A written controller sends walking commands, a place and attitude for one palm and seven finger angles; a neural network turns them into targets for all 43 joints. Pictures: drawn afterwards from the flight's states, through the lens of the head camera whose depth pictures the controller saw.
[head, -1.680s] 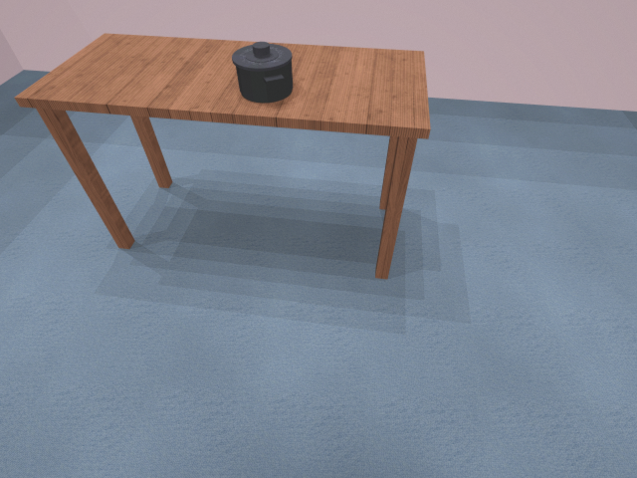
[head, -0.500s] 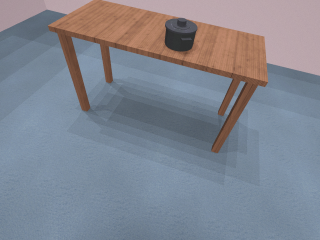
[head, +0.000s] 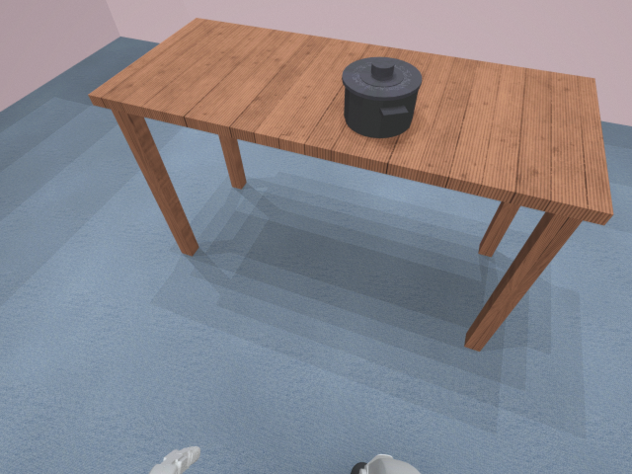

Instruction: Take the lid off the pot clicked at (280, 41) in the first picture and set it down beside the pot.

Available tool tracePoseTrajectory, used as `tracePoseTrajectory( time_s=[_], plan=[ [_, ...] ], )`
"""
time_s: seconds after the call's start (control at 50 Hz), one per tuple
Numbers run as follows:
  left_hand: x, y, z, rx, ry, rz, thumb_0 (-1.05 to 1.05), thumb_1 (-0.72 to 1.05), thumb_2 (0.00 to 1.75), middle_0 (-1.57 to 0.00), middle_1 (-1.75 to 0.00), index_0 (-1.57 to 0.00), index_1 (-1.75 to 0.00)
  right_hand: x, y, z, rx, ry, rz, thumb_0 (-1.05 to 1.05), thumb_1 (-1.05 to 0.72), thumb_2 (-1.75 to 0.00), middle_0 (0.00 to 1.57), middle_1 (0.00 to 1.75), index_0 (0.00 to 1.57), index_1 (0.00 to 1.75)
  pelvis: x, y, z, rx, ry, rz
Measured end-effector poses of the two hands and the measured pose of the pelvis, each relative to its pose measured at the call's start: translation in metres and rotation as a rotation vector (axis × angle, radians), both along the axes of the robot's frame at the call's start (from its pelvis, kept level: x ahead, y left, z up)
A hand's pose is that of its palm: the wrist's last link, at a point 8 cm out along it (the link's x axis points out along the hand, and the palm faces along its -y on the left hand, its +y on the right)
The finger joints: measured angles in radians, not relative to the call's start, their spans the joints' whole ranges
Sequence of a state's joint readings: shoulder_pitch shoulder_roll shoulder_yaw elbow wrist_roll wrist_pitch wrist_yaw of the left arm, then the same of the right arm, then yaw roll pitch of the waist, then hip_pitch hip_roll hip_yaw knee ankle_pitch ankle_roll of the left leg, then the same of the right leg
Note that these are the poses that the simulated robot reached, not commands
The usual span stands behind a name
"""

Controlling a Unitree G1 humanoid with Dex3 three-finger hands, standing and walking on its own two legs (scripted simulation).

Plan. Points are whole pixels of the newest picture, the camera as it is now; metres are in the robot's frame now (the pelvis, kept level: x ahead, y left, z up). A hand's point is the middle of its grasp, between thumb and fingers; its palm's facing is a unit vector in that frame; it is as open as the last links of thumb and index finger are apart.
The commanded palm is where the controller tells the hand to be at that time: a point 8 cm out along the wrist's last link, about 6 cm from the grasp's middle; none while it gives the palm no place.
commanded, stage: turn to face it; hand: left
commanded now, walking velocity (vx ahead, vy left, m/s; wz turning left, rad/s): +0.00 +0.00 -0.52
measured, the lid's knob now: (382, 67) +0.86 -0.13 +0.08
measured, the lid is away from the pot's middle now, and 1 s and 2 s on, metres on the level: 0.00 0.00 0.00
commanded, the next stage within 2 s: take the last steps up to it in 0.62 s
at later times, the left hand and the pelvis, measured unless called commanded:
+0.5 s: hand out of the picture +0.14 +0.20 -0.16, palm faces -0.02 -0.98 -0.19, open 7.4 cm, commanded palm none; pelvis +0.12 +0.01 +0.02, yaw -10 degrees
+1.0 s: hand (231, 416) +0.22 +0.14 -0.13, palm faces -0.28 -0.93 -0.24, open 7.3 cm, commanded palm none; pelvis +0.14 -0.03 +0.03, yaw -20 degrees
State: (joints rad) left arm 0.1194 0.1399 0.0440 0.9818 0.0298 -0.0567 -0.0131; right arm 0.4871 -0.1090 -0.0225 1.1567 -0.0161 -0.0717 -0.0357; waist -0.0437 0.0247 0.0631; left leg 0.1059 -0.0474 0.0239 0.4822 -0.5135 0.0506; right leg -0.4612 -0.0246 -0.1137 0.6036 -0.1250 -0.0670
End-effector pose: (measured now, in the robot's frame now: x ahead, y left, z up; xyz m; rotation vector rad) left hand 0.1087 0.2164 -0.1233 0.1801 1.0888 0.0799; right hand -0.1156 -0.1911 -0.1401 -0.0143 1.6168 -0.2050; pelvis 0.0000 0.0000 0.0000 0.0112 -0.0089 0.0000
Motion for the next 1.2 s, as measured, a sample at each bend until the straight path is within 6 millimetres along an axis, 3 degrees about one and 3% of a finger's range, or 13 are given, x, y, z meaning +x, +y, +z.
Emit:
tracePoseTrajectory(
  time_s=[0.08, 0.18, 0.26, 0.34, 0.42, 0.52, 0.6, 0.68, 0.84, 0.94, 1.0, 1.08, 1.2],
  plan=[
    [0.013, -0.005, 0.003, 0.018, 0.002, 0.063, 0.00, 0.91, 0.90, -0.20, -0.30, -0.21, -0.30, 0.065, -0.030, -0.003, -0.025, -0.039, 0.046, 0.01, -0.91, -0.90, 0.20, 0.30, 0.20, 0.30, 0.031, -0.011, 0.003, -0.017, -0.016, 0.002],
    [-0.008, -0.004, 0.011, 0.056, 0.164, 0.083, 0.00, 0.91, 0.90, -0.20, -0.30, -0.21, -0.30, 0.174, -0.058, 0.010, -0.080, -0.248, 0.082, 0.01, -0.91, -0.90, 0.20, 0.30, 0.20, 0.30, 0.059, -0.019, 0.019, -0.003, 0.001, -0.033],
    [-0.020, -0.002, 0.014, 0.057, 0.278, 0.074, 0.00, 0.92, 0.90, -0.20, -0.30, -0.20, -0.30, 0.244, -0.062, 0.021, -0.098, -0.392, 0.083, 0.00, -0.91, -0.90, 0.20, 0.30, 0.20, 0.30, 0.076, -0.017, 0.024, 0.003, 0.020, -0.078],
    [-0.018, 0.003, 0.013, 0.041, 0.323, 0.076, 0.01, 0.91, 0.90, -0.20, -0.30, -0.21, -0.30, 0.289, -0.053, 0.029, -0.100, -0.472, 0.085, 0.00, -0.91, -0.90, 0.20, 0.30, 0.20, 0.30, 0.092, -0.011, 0.025, -0.001, 0.025, -0.119],
    [-0.001, 0.014, 0.007, 0.025, 0.314, 0.078, 0.01, 0.91, 0.90, -0.21, -0.30, -0.21, -0.30, 0.315, -0.039, 0.035, -0.113, -0.509, 0.085, 0.00, -0.91, -0.90, 0.20, 0.30, 0.20, 0.30, 0.108, 0.001, 0.024, -0.013, 0.022, -0.150],
    [0.036, 0.032, -0.006, 0.015, 0.278, 0.043, 0.01, 0.91, 0.90, -0.20, -0.30, -0.21, -0.30, 0.316, -0.024, 0.040, -0.143, -0.514, 0.060, 0.00, -0.91, -0.90, 0.20, 0.30, 0.20, 0.30, 0.122, 0.015, 0.019, -0.014, 0.004, -0.193],
    [0.071, 0.039, -0.001, 0.031, 0.239, -0.027, 0.01, 0.91, 0.90, -0.20, -0.30, -0.20, -0.30, 0.293, -0.018, 0.043, -0.157, -0.475, 0.005, 0.00, -0.91, -0.90, 0.20, 0.30, 0.20, 0.30, 0.126, 0.019, 0.024, -0.014, -0.004, -0.236],
    [0.101, 0.039, 0.007, 0.056, 0.207, -0.091, 0.01, 0.91, 0.90, -0.20, -0.30, -0.20, -0.30, 0.264, -0.027, 0.042, -0.184, -0.432, -0.067, -0.01, -0.93, -0.90, 0.21, 0.30, 0.21, 0.30, 0.125, 0.018, 0.027, -0.010, -0.002, -0.272],
    [0.141, 0.004, 0.017, 0.103, 0.139, -0.224, 0.01, 0.91, 0.90, -0.20, -0.30, -0.20, -0.30, 0.183, -0.047, 0.015, -0.147, -0.280, -0.193, 0.00, -0.92, -0.90, 0.20, 0.30, 0.20, 0.30, 0.120, -0.004, 0.018, 0.007, 0.003, -0.328],
    [0.136, -0.022, 0.024, 0.095, 0.117, -0.232, 0.00, 0.91, 0.90, -0.20, -0.30, -0.20, -0.30, 0.151, -0.055, 0.009, -0.101, -0.174, -0.227, 0.01, -0.92, -0.90, 0.20, 0.30, 0.20, 0.30, 0.127, -0.020, 0.021, -0.002, 0.001, -0.333],
    [0.123, -0.032, 0.026, 0.084, 0.165, -0.227, 0.00, 0.91, 0.90, -0.20, -0.30, -0.20, -0.30, 0.153, -0.061, 0.017, -0.095, -0.174, -0.243, 0.01, -0.91, -0.90, 0.20, 0.30, 0.20, 0.30, 0.135, -0.029, 0.029, 0.007, 0.003, -0.348],
    [0.108, -0.041, 0.023, 0.062, 0.246, -0.226, 0.00, 0.90, 0.90, -0.20, -0.30, -0.21, -0.30, 0.172, -0.067, 0.023, -0.099, -0.198, -0.255, 0.01, -0.91, -0.90, 0.20, 0.30, 0.20, 0.30, 0.149, -0.036, 0.032, 0.003, 0.006, -0.350],
    [0.096, -0.042, 0.015, 0.033, 0.347, -0.187, 0.01, 0.90, 0.90, -0.21, -0.30, -0.21, -0.30, 0.231, -0.071, 0.025, -0.100, -0.245, -0.225, 0.01, -0.91, -0.90, 0.20, 0.30, 0.20, 0.30, 0.180, -0.037, 0.030, -0.012, 0.011, -0.357]
  ],
)
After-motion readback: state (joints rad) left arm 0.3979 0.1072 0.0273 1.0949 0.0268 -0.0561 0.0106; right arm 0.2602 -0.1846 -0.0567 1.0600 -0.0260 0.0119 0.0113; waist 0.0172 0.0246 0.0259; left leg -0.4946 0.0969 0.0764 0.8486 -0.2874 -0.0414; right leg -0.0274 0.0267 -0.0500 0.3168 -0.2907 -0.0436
